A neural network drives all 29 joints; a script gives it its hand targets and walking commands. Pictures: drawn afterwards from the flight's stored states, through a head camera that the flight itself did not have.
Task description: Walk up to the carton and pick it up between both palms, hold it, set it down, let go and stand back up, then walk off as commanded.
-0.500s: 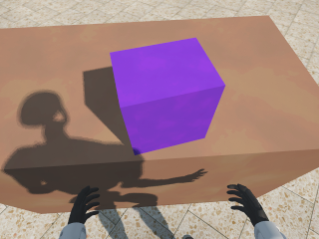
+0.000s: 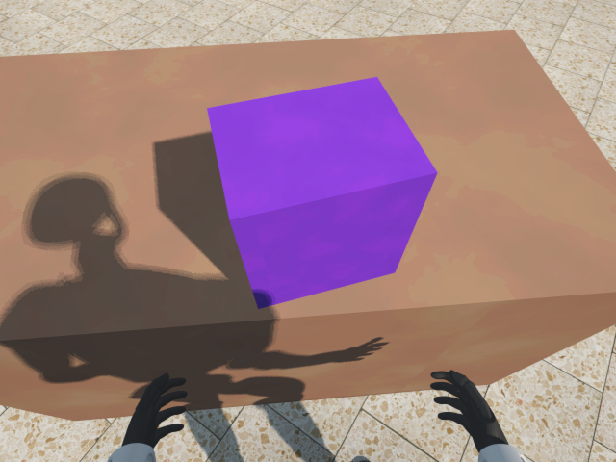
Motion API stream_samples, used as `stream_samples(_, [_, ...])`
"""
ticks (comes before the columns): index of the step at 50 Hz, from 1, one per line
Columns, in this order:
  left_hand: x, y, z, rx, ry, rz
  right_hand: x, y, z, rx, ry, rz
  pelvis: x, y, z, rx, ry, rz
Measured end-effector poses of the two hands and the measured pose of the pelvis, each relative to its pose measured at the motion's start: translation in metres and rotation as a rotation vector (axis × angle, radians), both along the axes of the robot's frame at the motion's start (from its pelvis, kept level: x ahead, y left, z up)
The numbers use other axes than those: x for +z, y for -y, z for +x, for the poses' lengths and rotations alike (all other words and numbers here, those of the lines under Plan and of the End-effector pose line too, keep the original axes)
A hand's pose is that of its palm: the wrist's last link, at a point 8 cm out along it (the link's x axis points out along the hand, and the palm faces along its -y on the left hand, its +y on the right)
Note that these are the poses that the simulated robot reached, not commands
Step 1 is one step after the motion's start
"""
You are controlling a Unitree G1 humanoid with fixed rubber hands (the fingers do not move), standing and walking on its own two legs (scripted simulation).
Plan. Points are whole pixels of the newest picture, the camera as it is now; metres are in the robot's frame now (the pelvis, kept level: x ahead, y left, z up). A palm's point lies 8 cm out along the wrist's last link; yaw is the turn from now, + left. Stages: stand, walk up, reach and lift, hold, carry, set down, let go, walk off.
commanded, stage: stand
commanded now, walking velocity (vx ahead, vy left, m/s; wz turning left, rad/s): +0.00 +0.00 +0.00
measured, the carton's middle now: (313, 201) +0.42 +0.05 +0.07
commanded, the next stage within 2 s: none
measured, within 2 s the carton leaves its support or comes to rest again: neither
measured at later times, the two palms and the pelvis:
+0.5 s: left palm (114, 457) +0.12 +0.29 -0.10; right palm (550, 403) +0.22 -0.26 -0.06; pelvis +0.03 -0.01 -0.01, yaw +1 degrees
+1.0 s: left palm out of the picture +0.09 +0.29 -0.11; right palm (557, 423) +0.19 -0.27 -0.06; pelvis +0.02 -0.01 +0.00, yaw +1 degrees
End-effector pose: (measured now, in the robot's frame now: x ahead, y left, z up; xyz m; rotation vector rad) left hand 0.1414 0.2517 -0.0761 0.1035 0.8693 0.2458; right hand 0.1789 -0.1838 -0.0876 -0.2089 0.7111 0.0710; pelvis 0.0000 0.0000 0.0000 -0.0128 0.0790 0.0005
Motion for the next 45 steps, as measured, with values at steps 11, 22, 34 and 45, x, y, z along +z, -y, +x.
stream_samples(11, [-0.014, -0.032, -0.015, 0.019, -0.015, 0.069, 0.011, 0.046, 0.014, 0.017, -0.067, -0.162, -0.003, 0.005, 0.017, 0.007, 0.02, 0.02])
stream_samples(22, [-0.019, -0.04, -0.016, 0.042, -0.012, 0.088, 0.03, 0.078, 0.038, 0.017, 0.003, -0.24, -0.005, 0.009, 0.031, 0.008, 0.014, 0.027])
stream_samples(34, [-0.028, -0.039, -0.033, 0.057, -0.066, 0.077, 0.028, 0.08, 0.031, 0.011, -0.013, -0.241, -0.005, 0.009, 0.028, 0.008, 0.018, 0.027])
stream_samples(45, [-0.033, -0.038, -0.047, 0.066, -0.106, 0.071, 0.025, 0.082, 0.021, 0.007, -0.032, -0.243, -0.005, 0.01, 0.023, 0.008, 0.025, 0.029])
